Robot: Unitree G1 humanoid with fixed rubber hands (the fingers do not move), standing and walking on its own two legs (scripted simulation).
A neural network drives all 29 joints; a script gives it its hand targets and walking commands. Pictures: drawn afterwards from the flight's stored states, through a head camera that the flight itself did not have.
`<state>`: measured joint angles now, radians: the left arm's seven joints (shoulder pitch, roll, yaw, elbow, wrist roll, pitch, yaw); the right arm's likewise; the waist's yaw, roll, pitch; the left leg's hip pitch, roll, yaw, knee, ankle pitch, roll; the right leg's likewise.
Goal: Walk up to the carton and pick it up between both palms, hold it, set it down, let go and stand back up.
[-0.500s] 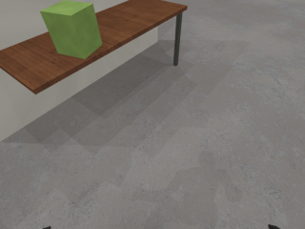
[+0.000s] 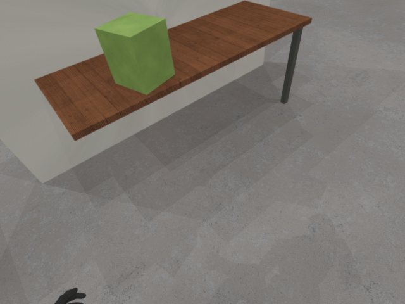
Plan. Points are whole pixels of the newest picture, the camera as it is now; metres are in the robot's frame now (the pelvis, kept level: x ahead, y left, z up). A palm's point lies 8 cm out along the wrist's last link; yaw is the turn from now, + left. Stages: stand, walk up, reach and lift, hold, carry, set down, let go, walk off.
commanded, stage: walk up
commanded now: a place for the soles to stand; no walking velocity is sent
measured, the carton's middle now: (138, 53) +1.14 +0.32 -0.01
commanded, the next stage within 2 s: none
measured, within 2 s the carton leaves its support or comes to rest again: neither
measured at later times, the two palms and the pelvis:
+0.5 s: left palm (85, 268) +0.25 +0.30 -0.09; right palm (364, 247) +0.29 -0.33 -0.12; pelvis +0.18 -0.03 -0.02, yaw +11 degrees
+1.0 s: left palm (97, 243) +0.32 +0.30 -0.11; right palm (314, 155) +0.56 -0.29 -0.09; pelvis +0.35 -0.03 -0.02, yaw +26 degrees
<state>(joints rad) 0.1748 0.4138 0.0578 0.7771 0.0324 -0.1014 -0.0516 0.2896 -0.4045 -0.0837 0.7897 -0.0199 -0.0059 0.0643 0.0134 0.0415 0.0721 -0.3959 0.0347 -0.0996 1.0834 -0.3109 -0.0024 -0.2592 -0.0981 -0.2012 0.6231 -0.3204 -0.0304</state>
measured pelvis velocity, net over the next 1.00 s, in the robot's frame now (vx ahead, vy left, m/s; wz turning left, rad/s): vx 0.35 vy -0.03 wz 0.45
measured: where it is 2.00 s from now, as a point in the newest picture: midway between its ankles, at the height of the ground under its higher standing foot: (217, 234)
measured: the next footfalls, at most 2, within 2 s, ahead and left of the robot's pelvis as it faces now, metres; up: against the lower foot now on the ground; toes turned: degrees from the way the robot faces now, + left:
left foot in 0.22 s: +0.16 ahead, +0.15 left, +0.00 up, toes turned +7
right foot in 0.50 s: +0.33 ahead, -0.13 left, +0.00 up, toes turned +8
